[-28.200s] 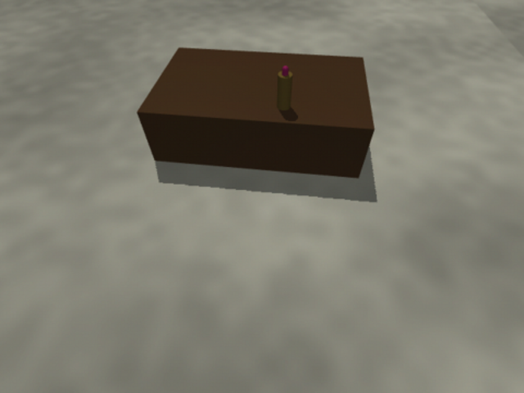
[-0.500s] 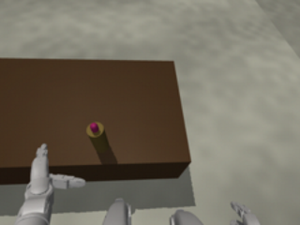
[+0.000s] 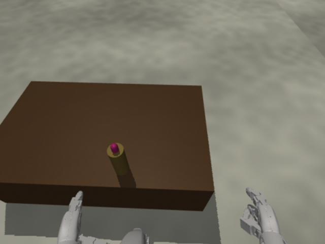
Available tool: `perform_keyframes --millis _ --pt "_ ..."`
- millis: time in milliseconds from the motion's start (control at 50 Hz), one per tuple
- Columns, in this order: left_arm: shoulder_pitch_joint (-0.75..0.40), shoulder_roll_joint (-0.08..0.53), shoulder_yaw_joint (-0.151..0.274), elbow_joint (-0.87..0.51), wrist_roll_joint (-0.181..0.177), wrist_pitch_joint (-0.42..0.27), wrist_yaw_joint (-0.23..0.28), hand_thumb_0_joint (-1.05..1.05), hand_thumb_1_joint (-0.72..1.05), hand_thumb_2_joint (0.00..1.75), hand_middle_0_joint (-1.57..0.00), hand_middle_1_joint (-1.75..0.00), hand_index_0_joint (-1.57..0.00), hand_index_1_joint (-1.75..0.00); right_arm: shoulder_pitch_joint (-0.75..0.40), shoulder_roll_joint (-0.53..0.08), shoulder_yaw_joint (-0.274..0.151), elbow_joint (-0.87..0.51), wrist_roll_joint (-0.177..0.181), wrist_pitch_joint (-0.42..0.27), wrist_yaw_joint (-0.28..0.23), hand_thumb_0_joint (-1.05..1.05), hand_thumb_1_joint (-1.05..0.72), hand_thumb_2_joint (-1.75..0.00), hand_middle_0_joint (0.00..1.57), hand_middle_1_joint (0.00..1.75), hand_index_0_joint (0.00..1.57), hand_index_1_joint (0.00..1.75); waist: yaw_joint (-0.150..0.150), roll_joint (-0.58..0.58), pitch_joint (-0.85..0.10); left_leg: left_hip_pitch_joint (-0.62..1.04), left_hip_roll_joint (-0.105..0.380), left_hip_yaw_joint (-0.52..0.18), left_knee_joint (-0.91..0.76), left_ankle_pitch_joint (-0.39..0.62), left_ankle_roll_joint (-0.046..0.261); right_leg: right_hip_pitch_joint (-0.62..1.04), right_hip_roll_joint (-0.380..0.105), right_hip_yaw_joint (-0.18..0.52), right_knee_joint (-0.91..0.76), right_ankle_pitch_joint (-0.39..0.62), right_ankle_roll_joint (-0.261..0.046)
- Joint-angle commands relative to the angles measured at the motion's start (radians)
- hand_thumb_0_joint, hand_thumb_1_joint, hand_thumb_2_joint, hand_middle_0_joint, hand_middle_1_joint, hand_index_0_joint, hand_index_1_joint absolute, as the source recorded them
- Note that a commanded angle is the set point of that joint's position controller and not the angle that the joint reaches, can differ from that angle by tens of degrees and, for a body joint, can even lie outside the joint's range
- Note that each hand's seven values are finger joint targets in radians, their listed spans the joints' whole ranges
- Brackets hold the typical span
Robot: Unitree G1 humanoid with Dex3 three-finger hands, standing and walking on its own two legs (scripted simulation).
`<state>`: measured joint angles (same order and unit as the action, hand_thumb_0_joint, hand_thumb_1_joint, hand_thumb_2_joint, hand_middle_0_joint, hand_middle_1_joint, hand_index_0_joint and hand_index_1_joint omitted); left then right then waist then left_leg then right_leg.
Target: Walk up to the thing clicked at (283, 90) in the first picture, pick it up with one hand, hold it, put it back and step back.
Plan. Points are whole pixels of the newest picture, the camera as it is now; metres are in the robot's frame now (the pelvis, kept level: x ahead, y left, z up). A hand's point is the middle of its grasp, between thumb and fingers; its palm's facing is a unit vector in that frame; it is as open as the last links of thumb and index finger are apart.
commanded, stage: home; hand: left
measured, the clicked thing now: (118, 157) +0.48 +0.22 -0.29
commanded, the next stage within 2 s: stand in 1.88 s
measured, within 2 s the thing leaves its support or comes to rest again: neither
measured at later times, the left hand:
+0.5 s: hand (100, 219) +0.18 +0.18 -0.06, palm faces +0.09 -0.96 -0.28, open 17.4 cm
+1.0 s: hand (97, 223) +0.18 +0.19 -0.06, palm faces +0.10 -0.96 -0.27, open 17.5 cm
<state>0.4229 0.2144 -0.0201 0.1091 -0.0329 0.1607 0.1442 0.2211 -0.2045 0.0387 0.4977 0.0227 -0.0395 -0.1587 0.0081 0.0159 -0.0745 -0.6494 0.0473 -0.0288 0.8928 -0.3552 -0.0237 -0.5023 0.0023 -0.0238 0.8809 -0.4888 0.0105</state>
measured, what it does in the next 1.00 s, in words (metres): stands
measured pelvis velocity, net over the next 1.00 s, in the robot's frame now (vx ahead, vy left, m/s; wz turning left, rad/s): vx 0.01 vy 0.01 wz -0.01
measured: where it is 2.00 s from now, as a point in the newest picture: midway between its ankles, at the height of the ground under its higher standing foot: outside the picture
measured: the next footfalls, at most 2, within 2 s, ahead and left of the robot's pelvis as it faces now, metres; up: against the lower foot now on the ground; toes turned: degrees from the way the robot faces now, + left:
none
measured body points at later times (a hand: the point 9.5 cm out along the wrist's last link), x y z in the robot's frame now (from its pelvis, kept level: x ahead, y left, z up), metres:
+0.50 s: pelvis +0.01 +0.00 +0.00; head +0.03 +0.00 +0.45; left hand +0.18 +0.23 -0.04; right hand +0.16 -0.24 -0.08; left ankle +0.06 +0.13 -0.69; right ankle -0.02 -0.13 -0.69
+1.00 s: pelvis +0.01 +0.01 +0.00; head +0.03 +0.01 +0.45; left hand +0.17 +0.24 -0.04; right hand +0.17 -0.23 -0.08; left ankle +0.06 +0.13 -0.69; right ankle -0.02 -0.13 -0.69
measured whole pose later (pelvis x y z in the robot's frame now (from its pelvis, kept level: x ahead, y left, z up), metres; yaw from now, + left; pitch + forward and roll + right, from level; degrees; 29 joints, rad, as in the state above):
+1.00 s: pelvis +0.01 +0.01 +0.00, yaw -1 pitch +7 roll -2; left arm 0.44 0.20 -0.01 0.06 -0.02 0.23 0.13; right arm 0.27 -0.20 0.03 0.52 0.01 -0.10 -0.17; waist -0.01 0.03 -0.09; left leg -0.65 0.05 -0.02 0.91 -0.38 -0.02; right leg -0.50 0.00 -0.01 0.88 -0.50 0.02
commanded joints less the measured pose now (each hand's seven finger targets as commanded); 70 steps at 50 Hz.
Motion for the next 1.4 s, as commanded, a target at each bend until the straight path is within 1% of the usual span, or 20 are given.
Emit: perform_keyframes --millis 0,100,200,280,340,380,460,500,520,540,560,620,740,860,1000,1060,1100,1200,1280,1380 --pt "-0.043 0.068 0.036 -0.212 0.01 -0.044 0.012 0.0 -0.5 0.09 -0.05 -0.06 -0.06 -0.06 -0.046 -0.116 -0.056 -0.141 -0.004 -0.073 -0.012 0.0 -0.9 -0.9 0.2 0.3 0.2 0.3 -0.028 0.02 -0.102 0.206 -0.029 0.054 -0.117 0.052 0.03 -0.073 0.006 0.005 -0.209 0.143 -0.009" --pt "0.044 0.083 0.058 -0.164 0.014 -0.03 0.007 0.0 -0.53 0.07 -0.05 -0.06 -0.05 -0.06 -0.047 -0.115 -0.055 -0.141 -0.002 -0.077 0.001 0.0 -0.9 -0.9 0.2 0.3 0.2 0.3 -0.011 -0.037 -0.098 0.162 -0.031 0.053 -0.09 0.111 0.038 -0.043 0.004 0.009 -0.209 0.216 0.003" --pt "0.004 0.111 0.087 -0.189 0.019 -0.032 0.007 0.0 -0.55 0.06 -0.05 -0.06 -0.05 -0.05 -0.039 -0.122 -0.064 -0.144 -0.001 -0.075 0.0 0.0 -0.9 -0.9 0.2 0.3 0.2 0.3 -0.017 -0.026 -0.106 0.174 -0.027 0.056 -0.094 0.134 0.04 -0.049 0.014 -0.001 -0.185 0.253 0.002" --pt "-0.051 0.099 0.062 -0.241 0.018 -0.033 0.007 0.0 -0.56 0.05 -0.05 -0.06 -0.05 -0.05 -0.027 -0.127 -0.068 -0.136 -0.004 -0.088 -0.005 0.0 -0.9 -0.9 0.2 0.3 0.2 0.3 -0.033 0.036 -0.115 0.208 -0.024 0.054 -0.1 0.146 0.034 -0.059 0.017 -0.004 -0.171 0.255 -0.004" --pt "-0.011 0.087 0.053 -0.223 0.019 -0.021 0.007 0.0 -0.53 0.07 -0.05 -0.06 -0.05 -0.06 -0.022 -0.126 -0.068 -0.133 -0.005 -0.095 -0.004 0.0 -0.9 -0.9 0.2 0.3 0.2 0.3 -0.033 0.018 -0.142 0.215 -0.023 0.047 -0.086 0.184 0.037 -0.043 0.018 -0.009 -0.164 0.297 -0.003" --pt "-0.008 0.08 0.048 -0.212 0.019 -0.015 0.006 0.0 -0.53 0.07 -0.05 -0.06 -0.05 -0.06 -0.028 -0.126 -0.066 -0.132 -0.005 -0.1 -0.002 0.0 -0.9 -0.9 0.2 0.3 0.2 0.3 -0.029 0.003 -0.108 0.201 -0.022 0.044 -0.101 0.138 0.034 -0.057 0.021 -0.016 -0.17 0.24 -0.007" --pt "0.018 0.082 0.058 -0.198 0.023 -0.009 0.005 0.0 -0.55 0.06 -0.05 -0.06 -0.05 -0.06 -0.026 -0.134 -0.073 -0.131 -0.007 -0.101 -0.001 0.0 -0.9 -0.9 0.2 0.3 0.2 0.3 -0.024 -0.016 -0.11 0.197 -0.02 0.039 -0.106 0.136 0.033 -0.057 0.026 -0.024 -0.168 0.226 -0.009" --pt "0.011 0.081 0.053 -0.206 0.025 -0.006 0.005 0.0 -0.53 0.07 -0.05 -0.06 -0.05 -0.06 -0.019 -0.134 -0.074 -0.125 -0.008 -0.103 -0.002 0.0 -0.9 -0.9 0.2 0.3 0.2 0.3 -0.031 -0.01 -0.129 0.215 -0.016 0.036 -0.103 0.173 0.033 -0.052 0.028 -0.026 -0.155 0.259 -0.008" --pt "0.007 0.098 0.071 -0.229 0.024 -0.006 0.006 0.0 -0.56 0.06 -0.05 -0.06 -0.05 -0.05 -0.022 -0.131 -0.073 -0.126 -0.007 -0.103 -0.002 0.0 -0.9 -0.9 0.2 0.3 0.2 0.3 -0.022 0.007 -0.15 0.222 -0.016 0.038 -0.098 0.199 0.033 -0.044 0.028 -0.025 -0.153 0.281 -0.008" --pt "-0.008 0.087 0.06 -0.213 0.023 -0.003 0.004 0.0 -0.55 0.06 -0.05 -0.06 -0.05 -0.06 -0.025 -0.132 -0.069 -0.123 -0.007 -0.104 -0.002 0.0 -0.9 -0.9 0.2 0.3 0.2 0.3 -0.03 0.009 -0.098 0.206 -0.016 0.035 -0.111 0.158 0.03 -0.066 0.027 -0.026 -0.156 0.241 -0.011" --pt "-0.002 0.094 0.071 -0.225 0.023 -0.002 0.006 0.0 -0.55 0.06 -0.05 -0.06 -0.05 -0.06 -0.025 -0.129 -0.071 -0.126 -0.008 -0.104 -0.004 0.0 -0.9 -0.9 0.2 0.3 0.2 0.3 -0.026 0.012 -0.128 0.213 -0.015 0.035 -0.105 0.171 0.031 -0.057 0.028 -0.026 -0.156 0.252 -0.01" --pt "-0.027 0.091 0.065 -0.224 0.025 0.001 0.005 0.0 -0.56 0.06 -0.05 -0.06 -0.05 -0.06 -0.022 -0.125 -0.067 -0.123 -0.011 -0.109 -0.01 0.0 -0.9 -0.9 0.2 0.3 0.2 0.3 -0.036 0.018 -0.1 0.211 -0.015 0.039 -0.112 0.138 0.029 -0.068 0.026 -0.022 -0.162 0.224 -0.009" --pt "-0.029 0.077 0.05 -0.243 0.021 0.008 0.003 0.0 -0.55 0.06 -0.05 -0.06 -0.05 -0.06 -0.034 -0.123 -0.063 -0.131 -0.011 -0.117 -0.012 0.0 -0.9 -0.9 0.2 0.3 0.2 0.3 -0.03 0.025 -0.08 0.195 -0.018 0.033 -0.129 0.064 0.026 -0.087 0.026 -0.027 -0.174 0.146 -0.016" --pt "0.007 0.084 0.063 -0.237 0.024 0.013 0.004 0.0 -0.56 0.05 -0.05 -0.06 -0.05 -0.05 -0.02 -0.128 -0.068 -0.132 -0.013 -0.116 -0.018 0.0 -0.9 -0.9 0.2 0.3 0.2 0.3 -0.025 0.001 -0.137 0.209 -0.017 0.036 -0.104 0.163 0.029 -0.053 0.026 -0.027 -0.157 0.244 -0.011" --pt "-0.027 0.089 0.064 -0.254 0.025 0.015 0.005 0.0 -0.59 0.04 -0.04 -0.05 -0.05 -0.05 -0.025 -0.123 -0.062 -0.134 -0.014 -0.121 -0.023 0.0 -0.9 -0.9 0.2 0.3 0.2 0.3 -0.025 0.022 -0.104 0.193 -0.018 0.034 -0.117 0.101 0.027 -0.075 0.024 -0.024 -0.162 0.182 -0.014" --pt "-0.011 0.085 0.062 -0.253 0.028 0.018 0.008 0.0 -0.6 0.03 -0.04 -0.05 -0.05 -0.05 -0.013 -0.126 -0.067 -0.131 -0.016 -0.123 -0.025 0.0 -0.9 -0.9 0.2 0.3 0.2 0.3 -0.022 0.037 -0.136 0.213 -0.014 0.03 -0.114 0.143 0.024 -0.063 0.027 -0.029 -0.149 0.215 -0.016" --pt "-0.001 0.074 0.05 -0.247 0.027 0.02 0.004 0.0 -0.61 0.03 -0.04 -0.05 -0.05 -0.05 -0.015 -0.125 -0.065 -0.133 -0.018 -0.123 -0.026 0.0 -0.9 -0.9 0.2 0.3 0.2 0.3 -0.027 0.026 -0.115 0.209 -0.012 0.027 -0.118 0.137 0.023 -0.072 0.029 -0.033 -0.148 0.207 -0.015" --pt "0.008 0.083 0.065 -0.238 0.024 0.019 0.004 0.0 -0.6 0.03 -0.04 -0.05 -0.05 -0.05 -0.02 -0.124 -0.063 -0.136 -0.015 -0.121 -0.026 0.0 -0.9 -0.9 0.2 0.3 0.2 0.3 -0.023 0.002 -0.1 0.184 -0.02 0.04 -0.105 0.126 0.03 -0.069 0.023 -0.023 -0.166 0.21 -0.01" --pt "-0.016 0.085 0.063 -0.254 0.025 0.016 0.003 0.0 -0.6 0.03 -0.04 -0.05 -0.05 -0.05 -0.028 -0.123 -0.063 -0.138 -0.017 -0.123 -0.025 0.0 -0.9 -0.9 0.2 0.3 0.2 0.3 -0.021 0.031 -0.082 0.177 -0.019 0.033 -0.126 0.055 0.024 -0.092 0.024 -0.028 -0.17 0.131 -0.017" --pt "-0.001 0.084 0.063 -0.259 0.026 0.016 0.003 0.0 -0.6 0.03 -0.04 -0.05 -0.05 -0.05 -0.017 -0.125 -0.065 -0.14 -0.018 -0.128 -0.029 0.0 -0.9 -0.9 0.2 0.3 0.2 0.3 -0.025 0.028 -0.128 0.203 -0.017 0.034 -0.117 0.089 0.025 -0.086 0.027 -0.026 -0.157 0.166 -0.016"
